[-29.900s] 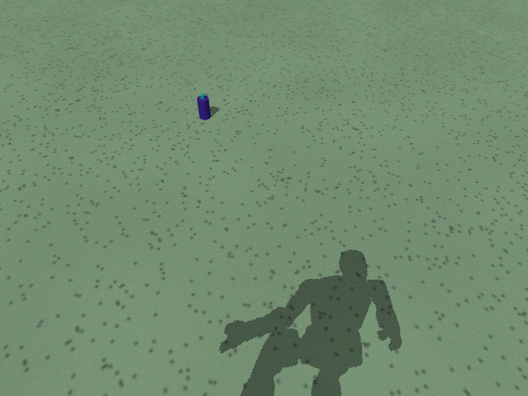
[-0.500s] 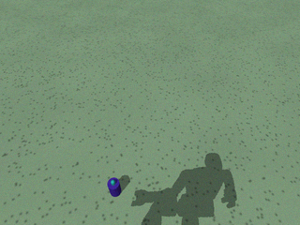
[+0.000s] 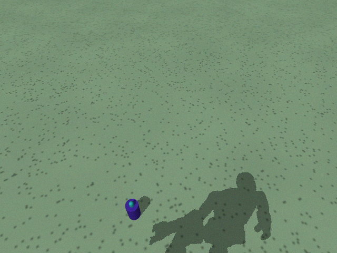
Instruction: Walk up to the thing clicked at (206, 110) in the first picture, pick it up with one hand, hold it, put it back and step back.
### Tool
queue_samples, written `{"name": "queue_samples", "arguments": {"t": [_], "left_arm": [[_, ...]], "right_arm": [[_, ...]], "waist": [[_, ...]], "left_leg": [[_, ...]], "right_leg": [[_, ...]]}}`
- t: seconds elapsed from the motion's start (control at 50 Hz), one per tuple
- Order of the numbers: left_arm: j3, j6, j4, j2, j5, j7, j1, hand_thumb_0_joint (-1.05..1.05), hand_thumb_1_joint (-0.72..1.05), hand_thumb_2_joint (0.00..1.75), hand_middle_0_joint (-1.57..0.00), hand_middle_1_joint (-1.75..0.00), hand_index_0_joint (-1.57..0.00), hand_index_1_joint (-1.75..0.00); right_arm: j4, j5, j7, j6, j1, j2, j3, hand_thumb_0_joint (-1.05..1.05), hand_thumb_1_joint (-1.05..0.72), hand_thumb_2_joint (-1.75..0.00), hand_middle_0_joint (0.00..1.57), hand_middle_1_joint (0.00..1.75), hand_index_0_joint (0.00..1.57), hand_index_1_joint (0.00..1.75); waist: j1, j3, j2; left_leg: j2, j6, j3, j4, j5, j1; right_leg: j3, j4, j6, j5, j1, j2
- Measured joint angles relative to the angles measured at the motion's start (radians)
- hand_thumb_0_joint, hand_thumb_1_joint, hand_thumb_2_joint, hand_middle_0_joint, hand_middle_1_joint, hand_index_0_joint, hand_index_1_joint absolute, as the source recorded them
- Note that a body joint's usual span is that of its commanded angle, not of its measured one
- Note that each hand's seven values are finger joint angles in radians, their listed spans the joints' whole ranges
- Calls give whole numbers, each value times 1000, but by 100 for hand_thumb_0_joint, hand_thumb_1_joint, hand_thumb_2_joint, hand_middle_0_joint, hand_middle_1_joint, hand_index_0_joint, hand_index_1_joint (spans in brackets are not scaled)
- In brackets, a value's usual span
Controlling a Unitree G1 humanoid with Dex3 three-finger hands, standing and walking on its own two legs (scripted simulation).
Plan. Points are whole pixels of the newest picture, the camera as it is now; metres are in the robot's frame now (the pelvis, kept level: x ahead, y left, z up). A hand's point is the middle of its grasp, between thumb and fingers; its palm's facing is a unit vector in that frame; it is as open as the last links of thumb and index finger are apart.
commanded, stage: stand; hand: left
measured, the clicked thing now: (132, 208) +0.48 +0.21 -0.70
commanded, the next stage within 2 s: step back in 1.10 s
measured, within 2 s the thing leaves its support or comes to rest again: neither
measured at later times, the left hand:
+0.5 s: hand out of the picture +0.10 +0.23 -0.16, palm faces -0.03 -0.94 -0.34, open 7.4 cm
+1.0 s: hand out of the picture +0.11 +0.24 -0.15, palm faces -0.03 -0.94 -0.34, open 7.4 cm
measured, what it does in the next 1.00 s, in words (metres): stands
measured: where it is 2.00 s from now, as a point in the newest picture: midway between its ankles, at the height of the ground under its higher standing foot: outside the picture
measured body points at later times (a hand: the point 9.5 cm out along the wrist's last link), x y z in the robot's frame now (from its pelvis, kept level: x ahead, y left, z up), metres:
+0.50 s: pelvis +0.02 -0.01 +0.00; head +0.02 -0.02 +0.45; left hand +0.10 +0.28 -0.13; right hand +0.08 -0.31 -0.14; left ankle +0.03 +0.11 -0.75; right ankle +0.02 -0.12 -0.75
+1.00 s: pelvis +0.03 -0.01 +0.00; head +0.04 -0.01 +0.45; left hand +0.11 +0.29 -0.13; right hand +0.10 -0.31 -0.13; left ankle +0.03 +0.11 -0.75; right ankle +0.02 -0.12 -0.75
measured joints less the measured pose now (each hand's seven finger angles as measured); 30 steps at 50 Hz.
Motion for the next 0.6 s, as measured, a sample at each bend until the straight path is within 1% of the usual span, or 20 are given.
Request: {"name": "queue_samples", "arguments": {"t": [0.26,0.6], "left_arm": [[-3,-6,16,-7,-6,-2,-30,1,91,90,-21,-30,-20,-30],[4,-8,5,-5,-12,-5,-82,0,91,90,-21,-30,-20,-30]], "right_arm": [[20,4,2,-2,-5,-4,9,1,-91,-90,20,30,20,30],[23,7,-4,-12,-23,-8,16,1,-91,-90,20,30,20,30]], "waist": [[-9,2,-4],[-17,-3,-8]], "left_leg": [[18,-13,-2,-10,-8,10],[24,-18,6,-40,-18,42]], "right_leg": [[-2,-26,-12,2,16,18],[7,-60,-14,-3,46,25]]}}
